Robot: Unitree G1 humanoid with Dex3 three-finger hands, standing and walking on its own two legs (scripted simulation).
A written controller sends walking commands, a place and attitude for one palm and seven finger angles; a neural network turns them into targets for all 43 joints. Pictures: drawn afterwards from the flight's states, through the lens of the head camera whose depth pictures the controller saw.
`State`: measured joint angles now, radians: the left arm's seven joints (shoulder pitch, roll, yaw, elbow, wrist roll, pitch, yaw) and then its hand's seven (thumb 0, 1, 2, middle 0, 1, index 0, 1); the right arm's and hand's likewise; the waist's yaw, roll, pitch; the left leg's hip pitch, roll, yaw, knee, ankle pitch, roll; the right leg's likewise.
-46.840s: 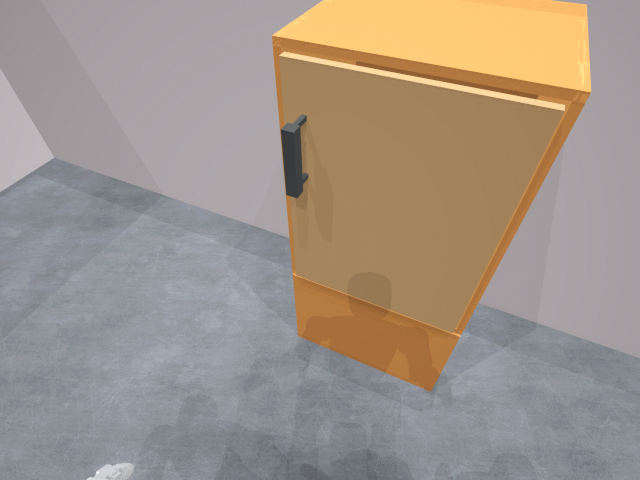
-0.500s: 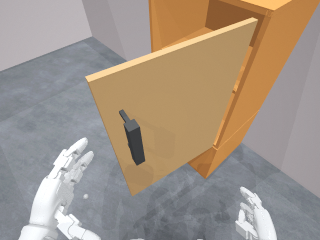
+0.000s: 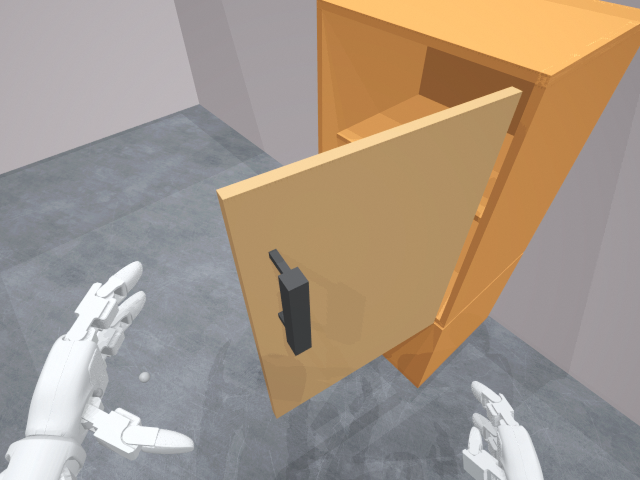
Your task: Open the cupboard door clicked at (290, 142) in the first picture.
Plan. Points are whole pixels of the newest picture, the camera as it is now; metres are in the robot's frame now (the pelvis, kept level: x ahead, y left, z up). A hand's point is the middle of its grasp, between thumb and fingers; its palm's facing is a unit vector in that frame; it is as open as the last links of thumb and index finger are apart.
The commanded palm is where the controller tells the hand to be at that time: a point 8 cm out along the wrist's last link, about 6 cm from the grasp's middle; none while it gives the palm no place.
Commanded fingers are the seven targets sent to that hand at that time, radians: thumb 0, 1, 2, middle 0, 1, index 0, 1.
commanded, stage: draw the hand back to the body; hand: left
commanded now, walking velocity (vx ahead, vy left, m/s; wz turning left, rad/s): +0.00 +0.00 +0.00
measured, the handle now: (288, 302) +0.32 +0.08 +0.07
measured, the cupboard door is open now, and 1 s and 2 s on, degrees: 80 80 80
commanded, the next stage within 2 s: step back with the hand held close in 0.98 s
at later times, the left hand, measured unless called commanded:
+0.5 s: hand (94, 318) +0.21 +0.24 +0.17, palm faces +0.40 -0.81 -0.42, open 10.3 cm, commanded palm +0.16 +0.29 +0.18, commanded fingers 0.00 0.76 0.84 -0.19 -0.30 -0.19 -0.30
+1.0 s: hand (93, 319) +0.21 +0.24 +0.18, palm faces +0.42 -0.81 -0.41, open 7.5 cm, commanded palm +0.16 +0.28 +0.19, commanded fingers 0.00 0.90 0.90 -0.20 -0.30 -0.20 -0.30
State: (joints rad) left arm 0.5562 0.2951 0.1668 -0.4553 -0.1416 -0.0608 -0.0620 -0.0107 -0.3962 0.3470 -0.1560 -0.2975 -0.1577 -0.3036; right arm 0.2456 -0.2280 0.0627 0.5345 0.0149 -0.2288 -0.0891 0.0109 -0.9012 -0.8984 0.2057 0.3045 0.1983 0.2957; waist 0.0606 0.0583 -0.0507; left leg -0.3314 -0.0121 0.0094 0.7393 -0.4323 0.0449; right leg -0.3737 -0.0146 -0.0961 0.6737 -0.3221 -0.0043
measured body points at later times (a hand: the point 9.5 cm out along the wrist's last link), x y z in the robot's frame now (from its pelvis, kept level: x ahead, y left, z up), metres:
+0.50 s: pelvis +0.02 +0.00 +0.02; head +0.01 -0.03 +0.47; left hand +0.19 +0.28 +0.19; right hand +0.21 -0.22 -0.06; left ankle -0.03 +0.08 -0.72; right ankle +0.02 -0.12 -0.72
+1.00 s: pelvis +0.01 -0.02 +0.03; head +0.00 -0.04 +0.48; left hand +0.18 +0.28 +0.20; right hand +0.19 -0.24 -0.06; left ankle -0.03 +0.08 -0.72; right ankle +0.02 -0.12 -0.72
